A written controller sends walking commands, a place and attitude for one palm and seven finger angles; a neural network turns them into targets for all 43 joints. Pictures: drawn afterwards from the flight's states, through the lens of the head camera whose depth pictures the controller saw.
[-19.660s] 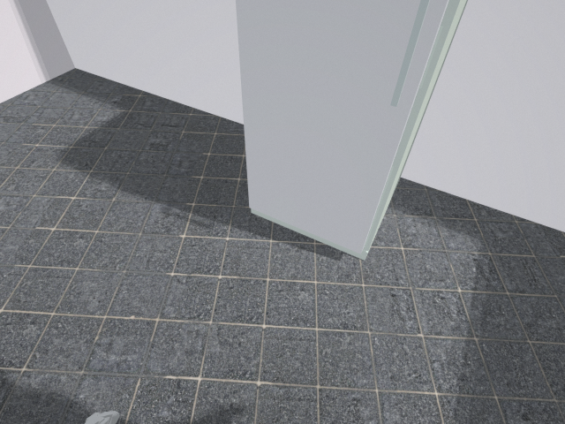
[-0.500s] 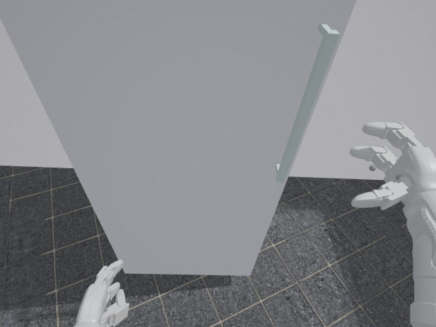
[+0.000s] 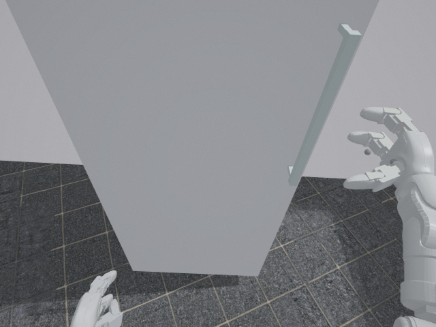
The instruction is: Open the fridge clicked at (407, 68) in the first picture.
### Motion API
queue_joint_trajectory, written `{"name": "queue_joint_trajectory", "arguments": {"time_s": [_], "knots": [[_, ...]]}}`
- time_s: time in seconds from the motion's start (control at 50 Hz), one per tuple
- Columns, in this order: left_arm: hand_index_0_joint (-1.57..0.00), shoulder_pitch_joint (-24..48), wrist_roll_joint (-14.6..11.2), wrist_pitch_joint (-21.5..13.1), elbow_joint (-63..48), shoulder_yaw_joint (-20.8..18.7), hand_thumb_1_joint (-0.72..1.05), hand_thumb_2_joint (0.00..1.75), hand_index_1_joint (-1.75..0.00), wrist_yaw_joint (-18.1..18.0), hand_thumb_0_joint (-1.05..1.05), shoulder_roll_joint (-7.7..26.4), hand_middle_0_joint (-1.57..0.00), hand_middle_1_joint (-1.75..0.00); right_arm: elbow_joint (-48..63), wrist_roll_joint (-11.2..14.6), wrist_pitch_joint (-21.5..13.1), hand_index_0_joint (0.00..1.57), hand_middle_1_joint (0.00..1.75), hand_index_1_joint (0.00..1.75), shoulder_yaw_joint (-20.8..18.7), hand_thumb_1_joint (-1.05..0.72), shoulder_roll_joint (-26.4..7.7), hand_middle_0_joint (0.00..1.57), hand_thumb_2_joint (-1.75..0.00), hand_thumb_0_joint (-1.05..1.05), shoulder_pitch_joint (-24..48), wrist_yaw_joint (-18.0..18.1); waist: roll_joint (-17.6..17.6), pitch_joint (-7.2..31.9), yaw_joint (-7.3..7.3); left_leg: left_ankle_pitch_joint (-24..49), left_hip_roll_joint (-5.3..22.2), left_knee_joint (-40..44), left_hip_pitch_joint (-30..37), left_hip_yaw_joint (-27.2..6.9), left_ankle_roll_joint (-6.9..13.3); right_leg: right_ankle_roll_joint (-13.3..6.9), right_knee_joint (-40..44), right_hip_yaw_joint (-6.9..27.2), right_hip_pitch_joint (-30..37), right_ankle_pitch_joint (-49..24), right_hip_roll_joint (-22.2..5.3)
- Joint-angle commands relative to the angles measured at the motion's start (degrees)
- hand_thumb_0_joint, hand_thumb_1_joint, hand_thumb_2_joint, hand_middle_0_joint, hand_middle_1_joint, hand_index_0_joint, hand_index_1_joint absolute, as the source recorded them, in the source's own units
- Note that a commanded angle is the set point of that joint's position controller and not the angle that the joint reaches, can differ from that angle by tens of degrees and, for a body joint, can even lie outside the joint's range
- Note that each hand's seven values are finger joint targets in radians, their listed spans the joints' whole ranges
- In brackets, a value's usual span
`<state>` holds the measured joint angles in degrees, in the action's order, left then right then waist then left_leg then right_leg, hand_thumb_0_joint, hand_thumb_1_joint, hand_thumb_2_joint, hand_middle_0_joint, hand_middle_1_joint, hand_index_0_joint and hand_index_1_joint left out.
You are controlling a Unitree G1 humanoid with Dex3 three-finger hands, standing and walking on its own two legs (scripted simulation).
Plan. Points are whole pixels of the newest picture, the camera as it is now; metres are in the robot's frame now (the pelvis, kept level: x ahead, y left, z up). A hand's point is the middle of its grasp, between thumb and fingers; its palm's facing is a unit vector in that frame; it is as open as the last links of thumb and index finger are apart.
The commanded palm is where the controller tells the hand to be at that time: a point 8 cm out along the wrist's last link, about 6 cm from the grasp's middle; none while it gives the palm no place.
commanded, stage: move the hooked fingers beside the handle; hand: right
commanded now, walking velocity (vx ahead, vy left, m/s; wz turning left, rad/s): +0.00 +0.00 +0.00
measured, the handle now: (313, 120) +0.45 -0.14 +0.18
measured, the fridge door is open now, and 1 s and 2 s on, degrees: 0 0 0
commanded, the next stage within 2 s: none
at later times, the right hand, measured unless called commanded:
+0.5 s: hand (352, 145) +0.40 -0.21 +0.17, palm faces +0.02 +1.00 -0.02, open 14.0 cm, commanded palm +0.36 -0.25 +0.18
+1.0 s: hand (344, 142) +0.39 -0.19 +0.18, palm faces +0.00 +1.00 -0.01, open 14.0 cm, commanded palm +0.36 -0.24 +0.18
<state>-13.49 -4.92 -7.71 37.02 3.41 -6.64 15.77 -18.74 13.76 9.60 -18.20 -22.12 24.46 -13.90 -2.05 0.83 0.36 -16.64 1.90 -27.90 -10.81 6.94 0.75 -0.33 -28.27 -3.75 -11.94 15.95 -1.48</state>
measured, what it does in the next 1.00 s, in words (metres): stands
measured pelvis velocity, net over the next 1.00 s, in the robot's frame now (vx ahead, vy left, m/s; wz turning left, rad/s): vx -0.01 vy -0.01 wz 0.01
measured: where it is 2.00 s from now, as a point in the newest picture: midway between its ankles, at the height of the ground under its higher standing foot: outside the picture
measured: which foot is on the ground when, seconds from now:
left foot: down 0.00-1.00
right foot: down 0.00-1.00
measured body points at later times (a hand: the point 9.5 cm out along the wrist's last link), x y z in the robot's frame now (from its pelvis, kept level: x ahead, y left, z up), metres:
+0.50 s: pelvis +0.00 +0.00 +0.00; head +0.00 +0.02 +0.45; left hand +0.12 +0.27 -0.11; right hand +0.39 -0.26 +0.17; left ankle -0.02 +0.11 -0.74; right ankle -0.01 -0.11 -0.74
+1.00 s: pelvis -0.01 -0.01 +0.00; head -0.01 +0.01 +0.45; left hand +0.14 +0.24 -0.10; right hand +0.38 -0.24 +0.19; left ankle -0.02 +0.11 -0.74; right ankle -0.01 -0.11 -0.74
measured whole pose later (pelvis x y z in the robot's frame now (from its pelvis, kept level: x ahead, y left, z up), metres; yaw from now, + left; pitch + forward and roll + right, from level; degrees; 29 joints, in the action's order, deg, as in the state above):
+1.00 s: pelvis -0.01 -0.01 +0.00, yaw +1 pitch +0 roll +0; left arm -13.8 -4.9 -5.3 36.5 3.5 -5.7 15.0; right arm -25.1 13.0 7.1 -14.4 -19.0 30.1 -11.1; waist -2.2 1.5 -0.4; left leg -16.0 2.2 -28.3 -12.3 6.0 0.3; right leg -0.9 -28.4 -4.5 -13.0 15.5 -1.1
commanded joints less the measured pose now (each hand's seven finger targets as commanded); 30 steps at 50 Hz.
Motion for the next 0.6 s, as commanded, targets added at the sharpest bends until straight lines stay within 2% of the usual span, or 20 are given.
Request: {"name": "queue_joint_trajectory", "arguments": {"time_s": [0.0,0.02,0.06,0.1,0.12,0.22,0.24,0.28,0.3,0.32,0.36,0.38,0.4,0.42,0.46,0.5,0.52,0.54,0.56,0.58], "knots": [[-0.2,4.4,-0.46,-2.65,-7.6,-2.81,0.9,0.9,-0.3,-0.51,0.0,7.18,-0.2,-0.3,4.05,0.94,-2.55,0.3,1.2,1.2,-0.47,0.5,-12.28,0.3,-0.3,0.0,26.27,-1.22,-1.14,10.79,-2.24,16.61,-0.22,3.49,-1.95,-3.56,0.79,-1.69,2.53,4.89,6.6,-13.5,0.69],[-0.2,3.96,-0.5,-2.3,-7.47,-3.14,0.9,0.9,-0.3,-0.35,0.0,7.59,-0.2,-0.3,1.35,1.02,-1.68,0.3,1.2,1.2,-0.53,0.5,-12.05,0.3,-0.3,0.0,23.4,-1.43,2.41,10.68,-1.99,17.23,-0.15,3.75,-1.54,-3.78,0.59,-2.0,2.14,4.52,5.78,-13.43,0.55],[-0.2,3.94,-0.52,-1.71,-8.19,-3.31,0.9,0.9,-0.3,-0.19,0.0,7.84,-0.2,-0.3,-0.01,1.17,-0.75,0.3,1.2,1.2,-2.53,0.5,-14.16,0.3,-0.3,0.0,22.99,-1.44,3.01,12.18,-1.24,18.37,0.18,3.27,-0.12,-3.92,0.42,-1.95,2.13,4.27,4.37,-13.76,0.82],[-0.2,3.92,-0.46,-1.39,-8.87,-3.31,0.9,0.9,-0.3,0.01,0.0,7.58,-0.2,-0.3,0.96,1.25,-1.21,0.3,1.2,1.2,-2.55,0.5,-13.94,0.3,-0.3,0.0,24.69,-1.09,3.05,14.28,-1.17,20.27,0.17,2.59,0.75,-3.86,0.39,-1.93,1.82,4.18,4.71,-15.37,0.91],[-0.2,3.57,-0.4,-1.15,-8.62,-3.58,0.9,0.9,-0.3,0.14,0.0,7.77,-0.2,-0.3,1.21,1.15,-2.12,0.3,1.2,1.2,-3.82,0.5,-15.89,0.3,-0.3,0.0,25.27,-0.65,4.65,14.97,-1.16,20.84,0.14,2.59,1.37,-4.06,0.22,-2.04,1.43,4.0,4.69,-15.85,0.58],[-0.2,2.79,0.34,-1.26,-8.99,-3.61,0.9,0.9,-0.3,0.53,0.0,7.12,-0.2,-0.3,8.72,0.12,-8.68,0.3,1.2,1.2,-8.4,0.5,-21.33,0.3,-0.3,0.0,31.95,1.53,0.9,21.67,-0.79,26.78,0.15,1.21,6.21,-5.09,0.09,-2.43,0.84,3.45,7.2,-20.83,0.67],[-0.2,2.57,0.35,-1.27,-8.86,-3.44,0.9,0.9,-0.3,0.61,0.0,6.87,-0.2,-0.3,8.09,-0.14,-9.21,0.3,1.2,1.2,-8.11,0.5,-20.5,0.3,-0.3,0.0,32.11,1.44,-0.68,21.62,-0.91,27.41,0.04,1.19,6.06,-5.24,0.15,-2.52,0.95,3.21,7.58,-21.16,0.87],[-0.2,2.14,0.04,-1.11,-8.16,-3.36,0.9,0.9,-0.3,0.59,0.0,6.86,-0.2,-0.3,3.58,-0.28,-8.84,0.3,1.2,1.2,-5.1,0.5,-17.24,0.3,-0.3,0.0,31.51,0.72,-1.88,17.22,-1.85,24.69,-0.15,1.82,3.05,-4.99,0.31,-2.31,1.27,3.07,6.56,-18.57,0.81],[-0.2,1.79,-0.11,-0.99,-7.87,-3.61,0.9,0.9,-0.3,0.5,0.0,7.16,-0.2,-0.3,1.29,-0.36,-8.26,0.3,1.2,1.2,-6.02,0.5,-18.16,0.3,-0.3,0.0,30.05,0.4,-1.05,15.87,-1.76,23.54,-0.29,2.12,2.24,-4.85,0.38,-2.28,1.42,3.09,6.06,-17.56,0.68],[-0.2,1.51,-0.26,-0.64,-7.94,-3.8,0.9,0.9,-0.3,0.59,0.0,7.56,-0.2,-0.3,-1.1,-0.41,-7.12,0.3,1.2,1.2,-3.95,0.5,-16.13,0.3,-0.3,0.0,27.32,-0.37,0.41,14.38,-1.84,23.45,-0.17,2.33,1.83,-4.8,0.29,-2.46,1.39,2.79,5.07,-17.03,0.48],[-0.2,1.43,-0.47,-0.38,-8.31,-3.88,0.9,0.9,-0.3,0.58,0.0,7.88,-0.2,-0.3,-4.45,0.16,-4.86,0.3,1.2,1.2,-3.19,0.5,-14.89,0.3,-0.3,0.0,24.89,-1.71,1.41,12.1,-1.73,22.84,-0.04,2.45,0.82,-4.6,0.2,-2.3,1.76,2.87,3.3,-15.44,0.65],[-0.2,1.42,-0.6,-0.13,-8.6,-4.07,0.9,0.9,-0.3,0.58,0.0,8.05,-0.2,-0.3,-4.5,0.38,-4.16,0.3,1.2,1.2,-4.01,0.5,-15.71,0.3,-0.3,0.0,23.45,-2.19,1.34,12.79,-1.31,22.56,-0.05,2.4,0.94,-4.62,0.22,-2.19,1.68,2.87,3.23,-15.28,0.67],[-0.2,1.67,-0.64,0.0,-9.19,-4.0,0.9,0.9,-0.3,0.61,0.0,8.0,-0.2,-0.3,-4.02,0.77,-3.54,0.3,1.2,1.2,-2.36,0.5,-13.6,0.3,-0.3,0.0,22.6,-2.68,1.71,12.73,-1.47,22.92,-0.07,2.28,0.56,-4.44,0.24,-2.27,1.53,2.94,3.21,-15.62,0.76],[-0.2,1.48,-0.62,0.15,-9.27,-4.33,0.9,0.9,-0.3,0.79,0.0,8.19,-0.2,-0.3,-3.45,1.04,-3.56,0.3,1.2,1.2,-3.3,0.5,-14.57,0.3,-0.3,0.0,21.89,-2.79,3.14,13.71,-1.21,24.05,0.01,2.04,1.43,-4.43,0.21,-2.3,1.09,2.82,3.42,-16.65,0.44],[-0.2,2.64,-0.45,-0.18,-10.75,-4.29,0.9,0.9,-0.3,1.07,0.0,7.49,-0.2,-0.3,4.97,1.62,-4.95,0.3,1.2,1.2,-3.38,0.5,-14.1,0.3,-0.3,0.0,23.8,-2.54,1.39,17.82,-0.69,25.84,-0.13,1.23,3.16,-4.33,0.37,-2.32,0.93,3.2,5.58,-19.11,0.68],[-0.2,3.32,-0.21,-0.77,-11.06,-4.14,0.9,0.9,-0.3,1.07,0.0,7.01,-0.2,-0.3,11.51,1.93,-7.0,0.3,1.2,1.2,-3.33,0.5,-13.69,0.3,-0.3,0.0,26.83,-1.44,0.22,20.45,-0.96,25.94,-0.35,1.1,3.35,-4.32,0.43,-2.36,0.68,3.42,8.19,-20.62,0.65],[-0.2,3.17,-0.16,-0.85,-10.64,-4.16,0.9,0.9,-0.3,1.09,0.0,7.02,-0.2,-0.3,12.78,2.01,-7.88,0.3,1.2,1.2,-4.29,0.5,-15.04,0.3,-0.3,0.0,26.66,-0.59,1.77,19.75,-1.1,25.62,-0.51,1.3,3.17,-4.21,0.35,-2.43,0.47,3.51,8.1,-20.8,0.22],[-0.2,3.24,-0.03,-0.97,-10.27,-4.01,0.9,0.9,-0.3,1.03,0.0,6.89,-0.2,-0.3,14.58,1.87,-8.62,0.3,1.2,1.2,-5.13,0.5,-15.83,0.3,-0.3,0.0,28.78,0.18,0.51,20.37,-1.15,25.15,-0.71,1.53,3.31,-4.42,0.33,-2.48,0.93,3.57,8.88,-20.75,0.4],[-0.2,3.52,0.01,-1.22,-10.25,-3.85,0.9,0.9,-0.3,1.0,0.0,6.61,-0.2,-0.3,15.06,1.53,-8.81,0.3,1.2,1.2,-4.75,0.5,-15.03,0.3,-0.3,0.0,28.64,0.78,-0.72,19.67,-1.13,23.71,-0.77,1.53,2.75,-4.2,0.49,-2.32,1.26,3.77,9.15,-20.22,0.4],[-0.2,3.56,-0.06,-1.35,-9.82,-3.75,0.9,0.9,-0.3,0.88,0.0,6.6,-0.2,-0.3,13.36,1.39,-8.47,0.3,1.2,1.2,-4.49,0.5,-14.26,0.3,-0.3,0.0,27.94,1.35,0.29,18.04,-1.33,22.53,-0.86,1.83,1.88,-4.06,0.46,-2.28,1.55,3.84,8.79,-19.22,0.39]]}}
